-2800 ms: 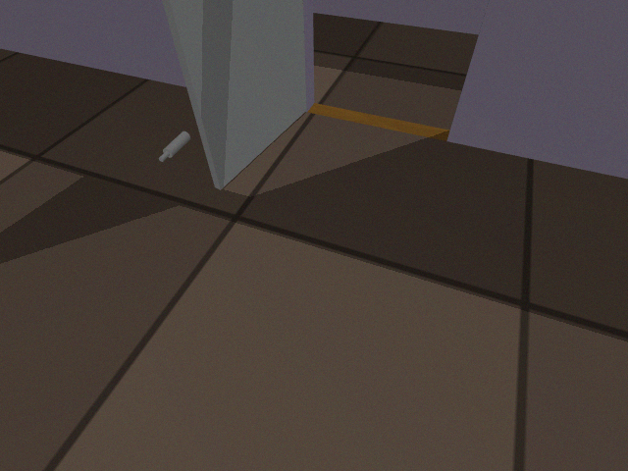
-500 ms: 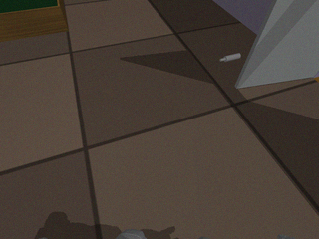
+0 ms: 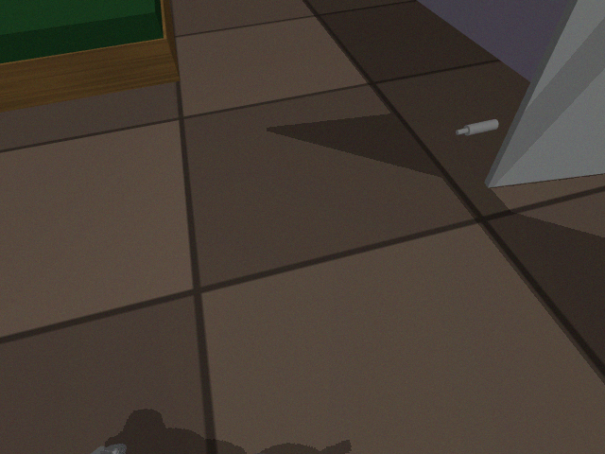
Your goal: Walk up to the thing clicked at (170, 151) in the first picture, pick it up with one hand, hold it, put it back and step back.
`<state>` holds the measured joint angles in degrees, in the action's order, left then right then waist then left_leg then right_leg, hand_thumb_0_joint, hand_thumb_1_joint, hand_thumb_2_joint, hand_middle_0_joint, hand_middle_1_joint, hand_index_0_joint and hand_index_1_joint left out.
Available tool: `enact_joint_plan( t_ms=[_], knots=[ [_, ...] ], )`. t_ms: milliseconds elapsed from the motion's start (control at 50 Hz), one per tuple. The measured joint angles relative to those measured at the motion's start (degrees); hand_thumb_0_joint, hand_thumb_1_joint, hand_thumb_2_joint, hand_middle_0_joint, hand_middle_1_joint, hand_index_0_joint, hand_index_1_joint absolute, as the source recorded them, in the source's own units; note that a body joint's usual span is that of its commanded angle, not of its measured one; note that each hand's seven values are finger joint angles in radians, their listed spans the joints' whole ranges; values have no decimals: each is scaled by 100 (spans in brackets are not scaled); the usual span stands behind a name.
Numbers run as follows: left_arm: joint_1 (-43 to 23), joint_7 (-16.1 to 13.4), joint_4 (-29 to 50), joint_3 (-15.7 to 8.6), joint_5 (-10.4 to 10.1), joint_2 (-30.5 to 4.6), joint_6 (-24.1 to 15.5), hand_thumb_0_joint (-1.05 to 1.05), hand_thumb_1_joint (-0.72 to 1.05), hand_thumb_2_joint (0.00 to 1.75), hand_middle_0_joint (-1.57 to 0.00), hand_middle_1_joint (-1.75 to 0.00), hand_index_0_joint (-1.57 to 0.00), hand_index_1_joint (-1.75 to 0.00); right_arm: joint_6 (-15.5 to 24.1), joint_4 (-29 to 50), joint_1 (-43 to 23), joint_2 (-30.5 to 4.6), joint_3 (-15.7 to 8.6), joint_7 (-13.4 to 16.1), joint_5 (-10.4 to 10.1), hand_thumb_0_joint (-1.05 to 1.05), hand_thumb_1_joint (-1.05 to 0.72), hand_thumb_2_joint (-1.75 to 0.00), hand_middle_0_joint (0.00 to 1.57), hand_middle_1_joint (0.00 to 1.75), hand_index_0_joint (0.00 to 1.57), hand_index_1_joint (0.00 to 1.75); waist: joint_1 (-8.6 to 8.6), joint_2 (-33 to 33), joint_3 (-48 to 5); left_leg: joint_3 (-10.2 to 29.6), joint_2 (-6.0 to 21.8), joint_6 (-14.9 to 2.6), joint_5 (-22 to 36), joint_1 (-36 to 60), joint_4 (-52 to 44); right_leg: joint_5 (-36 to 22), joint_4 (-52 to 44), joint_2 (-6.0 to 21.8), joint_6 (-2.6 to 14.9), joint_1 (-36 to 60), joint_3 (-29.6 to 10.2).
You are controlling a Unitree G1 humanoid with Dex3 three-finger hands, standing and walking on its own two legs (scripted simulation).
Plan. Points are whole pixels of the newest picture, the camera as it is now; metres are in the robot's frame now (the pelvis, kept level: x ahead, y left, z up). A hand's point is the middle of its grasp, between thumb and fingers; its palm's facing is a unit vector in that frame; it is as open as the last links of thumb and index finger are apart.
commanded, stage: walk up
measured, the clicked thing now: (476, 128) +1.79 -0.79 -0.73
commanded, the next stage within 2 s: stand in 0.62 s
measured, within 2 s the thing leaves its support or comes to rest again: neither
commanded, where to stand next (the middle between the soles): +0.08 -0.01 m, yaw -2 degrees
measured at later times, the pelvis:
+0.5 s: pelvis +0.01 -0.01 +0.02, yaw +1 degrees
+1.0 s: pelvis +0.00 -0.02 +0.03, yaw +0 degrees
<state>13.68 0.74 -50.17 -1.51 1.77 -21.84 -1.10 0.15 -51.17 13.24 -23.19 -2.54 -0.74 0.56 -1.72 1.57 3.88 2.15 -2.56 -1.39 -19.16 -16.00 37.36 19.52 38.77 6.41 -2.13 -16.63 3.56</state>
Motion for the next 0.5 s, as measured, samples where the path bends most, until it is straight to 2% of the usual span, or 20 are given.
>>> enact_joint_plan(
  t_ms=[40, 80, 120, 140, 200, 340, 500],
  knots=[
    [-62, -8, -64, -14, -45, -59, 42, 1, 90, 90, -21, -30, -20, -30, 41, -118, -9, 80, 26, 2, 48, 0, -90, -90, 21, 30, 20, 30, -16, -170, 25, -104, -98, -1, 96, 90, -120, 44, 70, 91, 42, -21, -125],
    [-120, -23, -163, -7, -95, -80, 85, 1, 90, 90, -20, -30, -20, -30, 79, -197, 32, 126, 75, -10, 46, 0, -90, -90, 21, 30, 20, 30, 51, -155, -41, -38, -48, -15, 46, 62, -101, 313, 25, -88, 166, 10, -218],
    [-191, -35, -249, 1, -115, -118, 72, 1, 90, 90, -20, -30, -20, -30, 71, -294, 41, 180, 128, -15, 36, 0, -90, -90, 21, 30, 20, 30, 104, -170, -61, 51, -5, -6, 36, 77, -122, 40, -220, -227, 223, 135, -251],
    [-217, -42, -278, 7, -124, -131, 40, 1, 90, 90, -20, -30, -20, -30, 61, -343, 23, 201, 155, -14, 27, 1, -90, -90, 21, 30, 20, 30, 107, -191, -54, 69, 9, 8, 40, 101, -145, -159, -347, -246, 158, 200, -244],
    [-278, -56, -370, 59, -153, -104, -38, 1, 91, 90, -20, -30, -20, -30, 58, -456, -82, 223, 184, 6, -6, 1, -90, -90, 21, 30, 20, 30, 115, -180, -47, 109, 63, 39, 71, 163, -231, -211, -573, -291, -14, 336, -202],
    [-486, -59, -624, 176, -174, -20, -11, 1, 91, 90, -20, -30, -20, -30, 75, -628, -393, 242, 192, 23, -23, 1, -90, -90, 21, 30, 20, 30, 102, -193, -69, 124, 72, 49, 229, 374, -572, -337, -880, -295, -18, 537, -181],
    [-584, -48, -950, 198, -136, 48, -37, 1, 91, 90, -20, -30, -20, -30, 43, -808, -703, 235, 205, -4, -27, 0, -90, -90, 21, 30, 20, 30, 77, -134, -133, 167, 123, 107, 407, 564, -927, -511, -1237, -340, 13, 736, -134]
  ],
)
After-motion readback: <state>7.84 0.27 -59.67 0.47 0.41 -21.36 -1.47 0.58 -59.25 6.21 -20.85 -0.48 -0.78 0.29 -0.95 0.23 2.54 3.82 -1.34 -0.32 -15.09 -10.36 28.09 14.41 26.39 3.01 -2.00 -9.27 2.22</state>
